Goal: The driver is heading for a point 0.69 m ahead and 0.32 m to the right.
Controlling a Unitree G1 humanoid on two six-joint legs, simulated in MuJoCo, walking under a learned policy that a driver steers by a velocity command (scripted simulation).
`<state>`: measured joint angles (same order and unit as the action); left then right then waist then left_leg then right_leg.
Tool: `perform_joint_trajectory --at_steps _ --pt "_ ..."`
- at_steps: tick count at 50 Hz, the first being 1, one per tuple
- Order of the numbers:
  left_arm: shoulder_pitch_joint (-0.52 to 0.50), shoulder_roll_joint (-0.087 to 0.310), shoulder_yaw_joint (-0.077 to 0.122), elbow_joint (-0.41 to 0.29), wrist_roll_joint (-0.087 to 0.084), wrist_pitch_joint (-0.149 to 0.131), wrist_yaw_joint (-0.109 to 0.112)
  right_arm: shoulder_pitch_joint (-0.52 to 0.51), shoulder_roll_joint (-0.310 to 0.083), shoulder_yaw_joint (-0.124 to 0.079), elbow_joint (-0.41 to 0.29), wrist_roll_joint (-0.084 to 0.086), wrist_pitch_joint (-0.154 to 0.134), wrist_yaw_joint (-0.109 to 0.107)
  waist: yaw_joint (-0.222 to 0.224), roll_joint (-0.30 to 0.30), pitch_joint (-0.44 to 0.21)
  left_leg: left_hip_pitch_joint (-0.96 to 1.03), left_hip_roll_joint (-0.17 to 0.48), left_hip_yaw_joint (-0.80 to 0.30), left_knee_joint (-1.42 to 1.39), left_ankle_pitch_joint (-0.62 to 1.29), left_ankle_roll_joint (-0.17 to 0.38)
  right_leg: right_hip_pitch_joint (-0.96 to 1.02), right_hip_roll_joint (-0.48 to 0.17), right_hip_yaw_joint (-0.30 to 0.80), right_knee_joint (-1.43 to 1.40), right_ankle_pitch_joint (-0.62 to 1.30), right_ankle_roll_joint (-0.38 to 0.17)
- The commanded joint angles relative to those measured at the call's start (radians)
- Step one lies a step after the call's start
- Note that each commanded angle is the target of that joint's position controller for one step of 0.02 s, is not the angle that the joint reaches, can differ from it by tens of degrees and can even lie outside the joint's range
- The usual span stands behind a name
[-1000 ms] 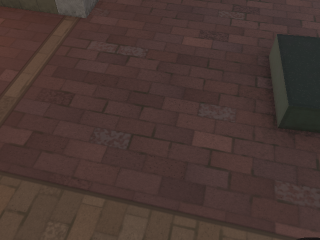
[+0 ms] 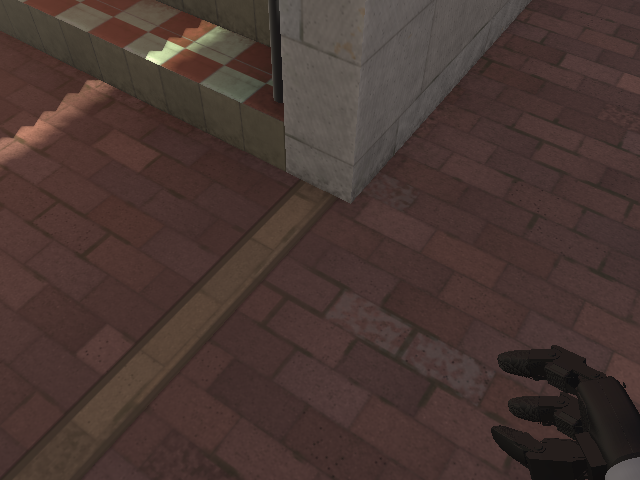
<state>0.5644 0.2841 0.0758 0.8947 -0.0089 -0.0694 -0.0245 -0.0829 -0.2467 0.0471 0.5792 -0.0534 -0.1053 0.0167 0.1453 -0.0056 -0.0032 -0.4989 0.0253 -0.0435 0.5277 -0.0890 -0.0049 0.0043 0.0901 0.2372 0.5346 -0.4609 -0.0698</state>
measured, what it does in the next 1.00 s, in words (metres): walks ahead, turning right: right foot, then left foot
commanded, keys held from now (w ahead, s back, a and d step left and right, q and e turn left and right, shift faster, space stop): w+e+shift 0.64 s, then shift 0.36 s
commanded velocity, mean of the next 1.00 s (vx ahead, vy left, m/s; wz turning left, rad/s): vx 0.82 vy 0.00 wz -0.77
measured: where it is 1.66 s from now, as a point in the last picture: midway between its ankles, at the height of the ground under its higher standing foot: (490, 324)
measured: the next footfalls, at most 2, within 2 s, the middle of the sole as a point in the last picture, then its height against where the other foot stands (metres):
right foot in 0.42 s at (431, 461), level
left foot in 0.80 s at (468, 289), level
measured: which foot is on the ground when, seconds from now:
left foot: down 0.00-0.42, up 0.44-0.78, down 0.80-1.00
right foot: down 0.00-0.00, up 0.02-0.40, down 0.42-0.82, up 0.84-1.00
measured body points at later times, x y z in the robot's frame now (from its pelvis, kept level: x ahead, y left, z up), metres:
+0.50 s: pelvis +0.45 -0.07 -0.02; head +0.48 -0.07 +0.43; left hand +0.72 +0.10 -0.12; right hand +0.37 -0.33 -0.14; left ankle +0.31 +0.14 -0.57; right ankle +0.50 -0.11 -0.72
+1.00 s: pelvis +0.82 -0.19 +0.02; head +0.87 -0.21 +0.46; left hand +1.12 -0.08 -0.10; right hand +0.71 -0.44 -0.10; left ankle +0.95 -0.18 -0.72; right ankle +0.70 -0.25 -0.63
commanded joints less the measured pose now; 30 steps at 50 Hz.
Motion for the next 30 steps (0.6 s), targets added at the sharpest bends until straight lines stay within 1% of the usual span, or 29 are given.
perform_joint_trajectory --at_steps 1,2,3,4,5,6,7,8,9,11,12,13,14,15,16,17,18,19,20,21,22,23,24,25,26,27,28,29,30 --pt "-0.069 0.039 -0.003 -0.182 -0.034 -0.024 0.008 0.514 -0.343 -0.132 0.064 -0.023 0.011 -0.046 -0.257 0.359 -0.406 0.929 0.471 -0.787 -0.253 -0.755 0.165 -0.716 0.008 -0.118 0.765 -0.013 -0.032" --pt "-0.123 0.086 -0.003 -0.162 -0.005 -0.003 0.017 0.427 -0.262 -0.129 0.057 -0.013 0.020 -0.045 -0.236 0.224 -0.242 0.803 0.436 -0.759 -0.277 -0.786 0.183 -0.833 -0.083 -0.144 0.845 0.078 -0.042" --pt "-0.206 0.099 0.000 -0.163 0.016 0.009 0.009 0.384 -0.173 -0.110 0.056 -0.004 0.017 -0.039 -0.240 0.106 -0.127 0.697 0.384 -0.573 -0.259 -0.622 0.169 -0.848 -0.120 -0.160 0.821 0.141 -0.040" --pt "-0.255 0.088 0.000 -0.167 0.023 0.018 -0.002 0.381 -0.136 -0.102 0.078 -0.004 0.012 -0.033 -0.227 0.046 -0.043 0.592 0.340 -0.421 -0.274 -0.403 0.157 -0.826 -0.148 -0.163 0.784 0.165 -0.032" --pt "-0.290 0.073 0.000 -0.179 0.035 0.030 -0.015 0.388 -0.122 -0.098 0.102 -0.001 0.006 -0.034 -0.206 0.052 -0.002 0.527 0.292 -0.305 -0.294 -0.282 0.132 -0.809 -0.169 -0.161 0.758 0.170 -0.026" --pt "-0.289 0.051 -0.005 -0.192 0.040 0.046 -0.027 0.402 -0.117 -0.097 0.125 0.008 -0.003 -0.033 -0.182 0.105 0.017 0.496 0.284 -0.231 -0.302 -0.193 0.124 -0.806 -0.186 -0.164 0.746 0.170 -0.018" --pt "-0.326 0.038 -0.010 -0.211 0.041 0.059 -0.033 0.420 -0.100 -0.095 0.149 0.022 -0.012 -0.027 -0.173 0.107 0.035 0.488 0.272 -0.165 -0.312 -0.089 0.112 -0.826 -0.202 -0.171 0.741 0.173 -0.015" --pt "-0.364 0.029 -0.014 -0.237 0.042 0.069 -0.039 0.434 -0.090 -0.093 0.167 0.032 -0.019 -0.022 -0.164 0.106 0.042 0.491 0.271 -0.106 -0.322 0.005 0.105 -0.855 -0.208 -0.179 0.736 0.186 -0.013" --pt "-0.403 0.029 -0.019 -0.262 0.043 0.074 -0.045 0.432 -0.087 -0.093 0.176 0.034 -0.024 -0.019 -0.156 0.093 0.044 0.490 0.265 -0.047 -0.338 0.075 0.100 -0.872 -0.210 -0.192 0.724 0.221 -0.011" --pt "-0.473 0.031 -0.030 -0.309 0.043 0.071 -0.058 0.402 -0.095 -0.094 0.190 0.033 -0.032 -0.020 -0.129 0.093 0.067 0.446 0.219 0.098 -0.369 0.203 0.077 -0.845 -0.203 -0.224 0.629 0.333 -0.014" --pt "-0.503 0.033 -0.037 -0.329 0.040 0.070 -0.067 0.378 -0.112 -0.098 0.191 0.031 -0.034 -0.022 -0.116 0.093 0.084 0.407 0.204 0.154 -0.392 0.213 0.068 -0.798 -0.202 -0.240 0.535 0.394 -0.017" --pt "-0.538 0.043 -0.041 -0.338 0.039 0.069 -0.075 0.375 -0.123 -0.100 0.198 0.032 -0.036 -0.023 -0.118 0.062 0.103 0.382 0.181 0.212 -0.420 0.245 0.057 -0.736 -0.187 -0.286 0.437 0.449 -0.027" --pt "-0.572 0.043 -0.047 -0.344 0.039 0.069 -0.082 0.389 -0.137 -0.102 0.208 0.032 -0.036 -0.024 -0.124 0.036 0.125 0.371 0.163 0.265 -0.431 0.329 0.046 -0.671 -0.160 -0.342 0.344 0.480 -0.042" --pt "-0.590 0.045 -0.050 -0.345 0.038 0.068 -0.084 0.414 -0.158 -0.105 0.216 0.032 -0.035 -0.026 -0.128 0.028 0.126 0.383 0.154 0.301 -0.406 0.530 0.035 -0.596 -0.119 -0.393 0.279 0.491 -0.063" --pt "-0.585 0.056 -0.048 -0.340 0.038 0.067 -0.083 0.452 -0.190 -0.111 0.221 0.032 -0.032 -0.029 -0.123 0.042 0.100 0.429 0.163 0.310 -0.343 0.779 0.025 -0.530 -0.076 -0.432 0.249 0.480 -0.080" --pt "-0.541 0.076 -0.043 -0.325 0.037 0.066 -0.078 0.472 -0.224 -0.120 0.220 0.032 -0.023 -0.036 -0.094 0.070 0.061 0.483 0.176 0.313 -0.249 0.993 0.017 -0.471 -0.036 -0.454 0.237 0.443 -0.096" --pt "-0.449 0.104 -0.033 -0.301 0.037 0.063 -0.071 0.465 -0.259 -0.129 0.213 0.028 -0.007 -0.044 -0.035 0.096 0.003 0.505 0.199 0.307 -0.103 1.126 0.014 -0.367 -0.006 -0.449 0.228 0.395 -0.115" --pt "-0.279 0.143 -0.013 -0.254 0.038 0.060 -0.061 0.428 -0.289 -0.137 0.198 0.023 0.011 -0.049 0.056 0.113 -0.082 0.471 0.225 0.289 0.116 1.187 0.023 -0.185 0.016 -0.419 0.227 0.348 -0.143" --pt "-0.079 0.188 0.014 -0.190 0.042 0.055 -0.039 0.391 -0.295 -0.139 0.177 0.017 0.027 -0.050 0.136 0.087 -0.173 0.345 0.227 0.270 0.423 1.032 0.035 0.071 0.024 -0.345 0.156 0.296 -0.176" --pt "-0.074 0.239 0.042 -0.160 0.030 0.060 -0.008 0.416 -0.223 -0.127 0.183 0.000 0.032 -0.032 0.085 -0.046 -0.143 0.107 0.079 0.262 0.795 0.122 0.023 0.224 -0.044 -0.220 0.122 0.201 -0.201" --pt "-0.192 0.362 0.061 -0.210 0.047 0.081 0.005 0.493 -0.111 -0.095 0.090 0.004 0.019 -0.026 -0.075 -0.241 -0.182 -0.263 -0.045 0.188 1.171 -0.448 -0.027 0.392 -0.274 0.286 0.059 0.322 -0.331" --pt "-0.134 0.378 0.080 -0.245 0.041 0.088 0.007 0.389 -0.184 -0.098 0.010 0.015 -0.006 -0.025 0.008 -0.130 -0.334 -0.399 -0.046 -0.023 1.219 -0.359 -0.024 0.473 -0.353 0.558 -0.161 0.122 -0.435" --pt "-0.158 0.335 0.074 -0.228 0.029 0.082 0.015 0.324 -0.199 -0.092 -0.002 0.015 -0.024 -0.023 -0.020 -0.019 -0.188 -0.427 0.013 -0.054 1.098 -0.273 -0.016 0.334 -0.352 0.553 -0.269 0.067 -0.390" --pt "-0.192 0.268 0.054 -0.210 0.024 0.073 0.023 0.321 -0.198 -0.087 0.016 0.010 -0.026 -0.023 -0.083 0.063 -0.043 -0.378 0.058 -0.041 0.960 -0.249 -0.019 0.144 -0.312 0.458 -0.291 0.127 -0.341" --pt "-0.225 0.244 0.044 -0.205 0.024 0.058 0.029 0.323 -0.185 -0.082 0.022 -0.004 -0.012 -0.023 -0.131 0.086 0.012 -0.297 0.080 -0.040 0.885 -0.278 -0.032 -0.008 -0.258 0.368 -0.289 0.223 -0.319" --pt "-0.255 0.219 0.032 -0.209 0.025 0.044 0.033 0.361 -0.181 -0.080 0.033 -0.018 0.012 -0.023 -0.179 0.096 0.044 -0.224 0.098 -0.043 0.819 -0.305 -0.049 -0.129 -0.219 0.290 -0.294 0.293 -0.313" --pt "-0.259 0.196 0.022 -0.207 0.022 0.031 0.030 0.365 -0.173 -0.078 0.033 -0.024 0.037 -0.022 -0.200 0.096 0.059 -0.171 0.112 -0.037 0.749 -0.341 -0.064 -0.231 -0.187 0.243 -0.305 0.330 -0.310" --pt "-0.258 0.193 0.019 -0.205 0.019 0.017 0.025 0.334 -0.158 -0.075 0.015 -0.023 0.051 -0.019 -0.204 0.083 0.073 -0.131 0.118 -0.018 0.655 -0.348 -0.075 -0.309 -0.159 0.202 -0.323 0.343 -0.306" --pt "-0.268 0.198 0.022 -0.204 0.017 0.007 0.022 0.266 -0.140 -0.067 -0.016 -0.019 0.056 -0.015 -0.197 0.070 0.099 -0.103 0.119 0.005 0.553 -0.282 -0.082 -0.379 -0.127 0.166 -0.347 0.356 -0.297"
